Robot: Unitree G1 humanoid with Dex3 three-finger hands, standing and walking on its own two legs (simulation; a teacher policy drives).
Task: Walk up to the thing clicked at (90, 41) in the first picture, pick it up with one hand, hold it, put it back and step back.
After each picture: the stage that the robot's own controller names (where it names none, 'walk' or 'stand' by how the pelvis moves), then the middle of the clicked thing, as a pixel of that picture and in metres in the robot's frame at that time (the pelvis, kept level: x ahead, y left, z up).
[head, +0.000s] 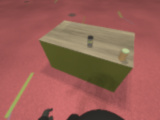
stand; (90, 41) +0.87 +0.05 -0.07
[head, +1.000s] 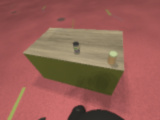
walk; (76, 47) +0.73 +0.23 -0.06
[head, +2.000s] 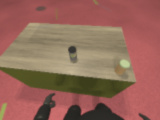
stand; (72, 53) +0.52 +0.19 -0.04
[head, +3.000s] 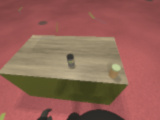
walk; (70, 60) +0.53 +0.21 -0.06
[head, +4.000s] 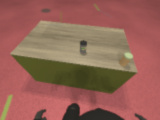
walk; (83, 47) +0.65 +0.10 -0.05
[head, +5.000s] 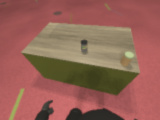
stand; (84, 46) +0.68 +0.11 -0.05
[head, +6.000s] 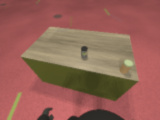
stand; (84, 52) +0.64 +0.10 -0.08
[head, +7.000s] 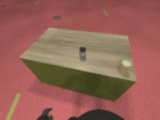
stand; (82, 53) +0.64 +0.11 -0.08
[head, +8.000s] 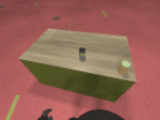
stand; (82, 53) +0.63 +0.12 -0.08
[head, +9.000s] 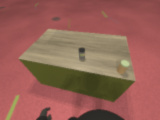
rise first; (81, 53) +0.64 +0.13 -0.08
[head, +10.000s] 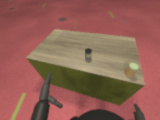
rise first; (88, 54) +0.63 +0.08 -0.07
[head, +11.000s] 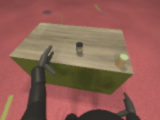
go down; (79, 48) +0.66 +0.08 -0.06
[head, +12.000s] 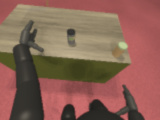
go down; (71, 36) +0.66 +0.09 -0.01
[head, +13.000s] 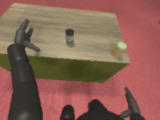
go down; (69, 37) +0.65 +0.09 -0.01
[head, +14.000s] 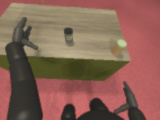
go down; (68, 36) +0.65 +0.09 -0.01
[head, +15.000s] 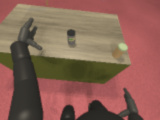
go down; (71, 37) +0.65 +0.08 -0.01
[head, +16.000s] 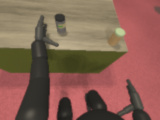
go down; (60, 24) +0.68 +0.09 +0.03
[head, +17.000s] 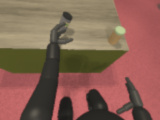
close; (64, 22) +0.68 +0.06 +0.05
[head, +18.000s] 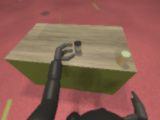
go down; (78, 47) +0.64 +0.09 -0.02
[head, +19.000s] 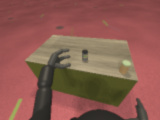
lift; (85, 55) +0.68 +0.09 -0.05
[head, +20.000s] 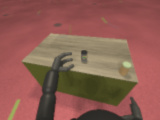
close; (84, 56) +0.65 +0.09 -0.06
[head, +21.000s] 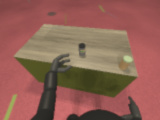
go down; (82, 49) +0.65 +0.09 -0.05
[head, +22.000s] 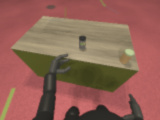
close; (82, 42) +0.68 +0.08 -0.02
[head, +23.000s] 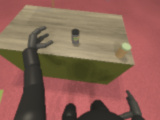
go down; (75, 36) +0.67 +0.08 -0.01
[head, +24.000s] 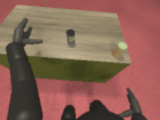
approach; (70, 37) +0.65 +0.09 -0.01
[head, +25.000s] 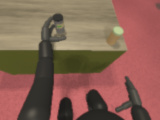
close; (59, 24) +0.68 +0.09 +0.04
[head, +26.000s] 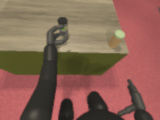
lift; (63, 27) +0.68 +0.09 +0.03
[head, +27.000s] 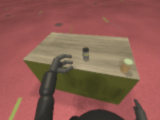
lift; (85, 53) +0.67 +0.08 -0.04
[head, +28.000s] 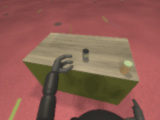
close; (85, 54) +0.66 +0.07 -0.06
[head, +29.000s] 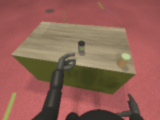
hold; (81, 47) +0.66 +0.08 -0.05
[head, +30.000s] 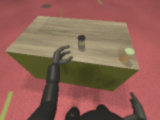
go down; (81, 42) +0.67 +0.07 -0.01
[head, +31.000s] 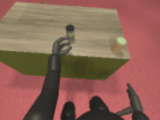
hold; (70, 33) +0.68 +0.08 +0.00
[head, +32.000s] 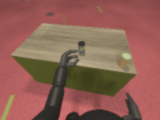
close; (81, 47) +0.66 +0.08 -0.03
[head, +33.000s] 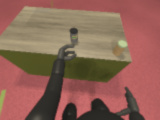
hold; (73, 35) +0.69 +0.08 -0.02
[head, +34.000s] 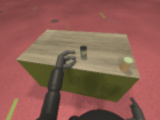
hold; (83, 51) +0.65 +0.08 -0.03
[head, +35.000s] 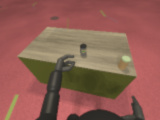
close; (83, 50) +0.67 +0.08 -0.05
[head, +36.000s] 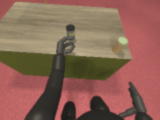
crouch; (70, 33) +0.68 +0.08 +0.01
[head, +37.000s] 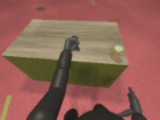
crouch; (74, 42) +0.70 +0.09 -0.04
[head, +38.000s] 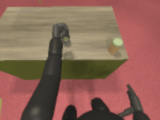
lower; (65, 37) +0.65 +0.10 -0.02
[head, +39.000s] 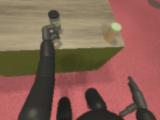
lower; (55, 21) +0.69 +0.09 +0.04
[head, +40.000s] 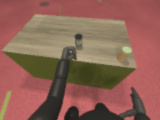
lower; (78, 41) +0.67 +0.08 -0.01
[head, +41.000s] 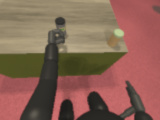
lower; (61, 27) +0.67 +0.09 +0.04
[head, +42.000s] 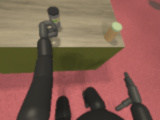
lower; (54, 18) +0.69 +0.09 +0.05
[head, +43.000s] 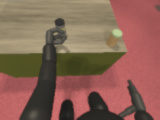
hold; (60, 28) +0.68 +0.09 +0.03
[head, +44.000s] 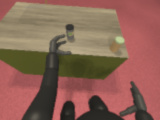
withdraw; (70, 32) +0.70 +0.08 +0.00
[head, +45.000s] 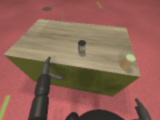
sink last; (81, 47) +0.63 +0.08 -0.02
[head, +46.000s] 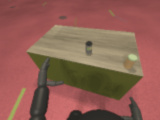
stand; (88, 47) +0.70 +0.08 -0.03
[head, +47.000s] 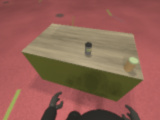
stand; (88, 48) +0.66 +0.06 -0.03
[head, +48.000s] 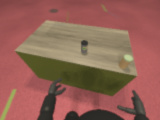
withdraw; (84, 46) +0.67 +0.07 -0.05
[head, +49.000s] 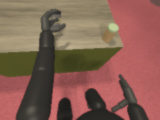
hold; (55, 20) +0.71 +0.08 +0.04
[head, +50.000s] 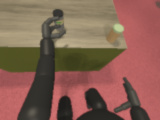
hold; (58, 20) +0.70 +0.08 +0.04
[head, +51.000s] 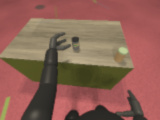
open; (75, 43) +0.66 +0.09 -0.02
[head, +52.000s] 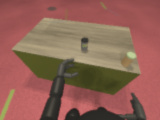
crouch; (84, 44) +0.67 +0.07 -0.02
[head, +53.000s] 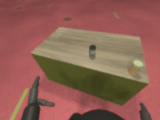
stand; (92, 51) +0.67 +0.06 -0.04
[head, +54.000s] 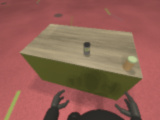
stand; (86, 48) +0.67 +0.07 -0.03
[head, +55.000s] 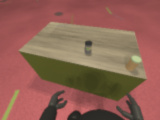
stand; (88, 47) +0.66 +0.05 -0.01
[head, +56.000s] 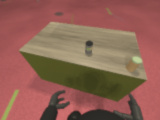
stand; (88, 47) +0.65 +0.05 -0.01
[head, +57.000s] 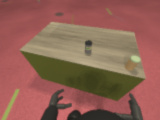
stand; (88, 47) +0.66 +0.06 -0.01
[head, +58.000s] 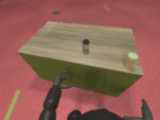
lower; (85, 46) +0.67 +0.06 -0.02
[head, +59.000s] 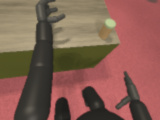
hold; (45, 16) +0.71 +0.09 +0.05
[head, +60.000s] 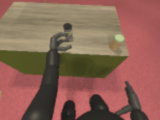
crouch; (68, 31) +0.69 +0.09 +0.00
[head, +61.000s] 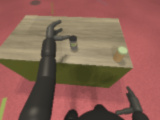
crouch; (73, 42) +0.64 +0.09 -0.02
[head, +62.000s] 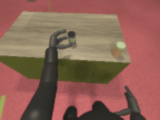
crouch; (72, 38) +0.67 +0.09 -0.02
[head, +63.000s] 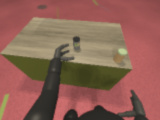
crouch; (76, 43) +0.67 +0.09 -0.03
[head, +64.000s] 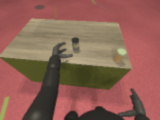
crouch; (75, 44) +0.66 +0.08 -0.04
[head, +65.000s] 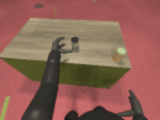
crouch; (75, 43) +0.66 +0.08 -0.04
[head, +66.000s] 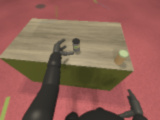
stand; (76, 45) +0.64 +0.08 -0.04
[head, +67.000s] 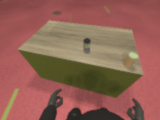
stand; (86, 45) +0.68 +0.07 -0.01
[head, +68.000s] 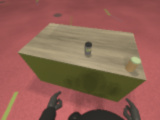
stand; (88, 48) +0.65 +0.04 -0.01
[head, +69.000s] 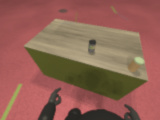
stand; (91, 46) +0.67 +0.05 -0.02
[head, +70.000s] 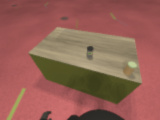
stand; (89, 52) +0.68 +0.05 -0.07
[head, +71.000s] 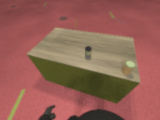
stand; (88, 52) +0.67 +0.08 -0.08
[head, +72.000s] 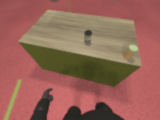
walk; (87, 37) +0.73 +0.07 -0.05
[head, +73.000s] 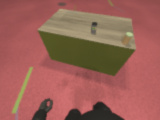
walk; (93, 27) +1.00 +0.01 -0.06
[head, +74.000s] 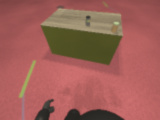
stand; (87, 20) +1.24 +0.10 -0.05
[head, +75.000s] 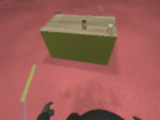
stand; (84, 24) +1.27 +0.16 -0.07
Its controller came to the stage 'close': yes
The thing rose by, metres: 0.01
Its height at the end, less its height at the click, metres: +0.00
